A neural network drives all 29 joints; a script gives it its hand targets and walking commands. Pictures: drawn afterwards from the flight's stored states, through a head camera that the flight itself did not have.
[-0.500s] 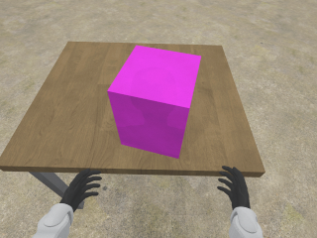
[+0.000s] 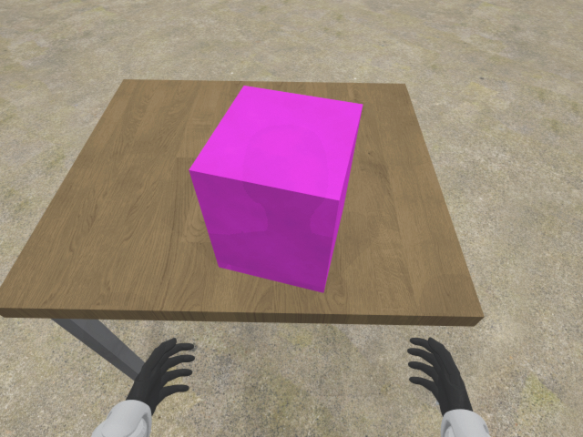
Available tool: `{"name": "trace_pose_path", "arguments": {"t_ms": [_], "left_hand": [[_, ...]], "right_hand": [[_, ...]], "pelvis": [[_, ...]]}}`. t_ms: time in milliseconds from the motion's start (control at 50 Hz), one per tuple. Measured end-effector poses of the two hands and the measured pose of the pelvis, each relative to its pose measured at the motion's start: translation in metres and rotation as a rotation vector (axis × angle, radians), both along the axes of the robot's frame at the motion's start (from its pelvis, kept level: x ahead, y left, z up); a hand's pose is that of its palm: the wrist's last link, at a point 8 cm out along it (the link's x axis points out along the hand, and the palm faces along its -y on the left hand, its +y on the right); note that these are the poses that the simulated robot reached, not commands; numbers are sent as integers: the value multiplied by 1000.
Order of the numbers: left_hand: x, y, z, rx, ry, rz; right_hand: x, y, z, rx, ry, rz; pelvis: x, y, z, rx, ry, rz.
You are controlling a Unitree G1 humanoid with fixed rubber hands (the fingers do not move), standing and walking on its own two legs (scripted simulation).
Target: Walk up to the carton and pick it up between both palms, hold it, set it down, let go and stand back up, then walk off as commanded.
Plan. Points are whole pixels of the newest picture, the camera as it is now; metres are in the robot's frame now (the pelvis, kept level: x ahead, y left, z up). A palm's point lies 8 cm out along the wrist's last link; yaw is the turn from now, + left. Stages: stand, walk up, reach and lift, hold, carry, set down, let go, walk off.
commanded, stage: set down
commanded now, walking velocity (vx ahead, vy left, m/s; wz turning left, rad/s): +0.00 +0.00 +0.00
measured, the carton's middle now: (284, 192) +0.48 +0.04 +0.02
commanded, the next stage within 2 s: let go in 0.40 s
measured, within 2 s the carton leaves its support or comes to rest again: neither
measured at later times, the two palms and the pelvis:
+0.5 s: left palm (155, 408) +0.17 +0.22 -0.08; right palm (467, 413) +0.17 -0.21 -0.08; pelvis +0.00 +0.00 +0.00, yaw +0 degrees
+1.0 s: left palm (136, 419) +0.15 +0.24 -0.08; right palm (494, 419) +0.16 -0.25 -0.08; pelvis +0.01 +0.00 +0.00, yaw +0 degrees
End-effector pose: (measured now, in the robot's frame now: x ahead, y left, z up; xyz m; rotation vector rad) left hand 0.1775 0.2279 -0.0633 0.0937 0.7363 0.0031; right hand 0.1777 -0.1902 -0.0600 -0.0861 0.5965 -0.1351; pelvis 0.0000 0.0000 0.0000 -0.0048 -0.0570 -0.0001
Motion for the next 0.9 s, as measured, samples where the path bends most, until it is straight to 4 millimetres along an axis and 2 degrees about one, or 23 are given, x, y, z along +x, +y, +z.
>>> {"name": "trace_pose_path", "arguments": {"t_ms": [260,580,900], "left_hand": [[-9,0,-12,45,72,33],[-12,-14,-18,57,110,34],[-18,-13,-21,73,120,37]], "right_hand": [[-13,-15,-12,-27,76,53],[-14,-26,-20,-37,114,87],[-15,-35,-21,-60,136,102]], "pelvis": [[1,0,0,1,2,0],[4,-4,0,5,11,0],[6,-4,0,5,13,0]]}}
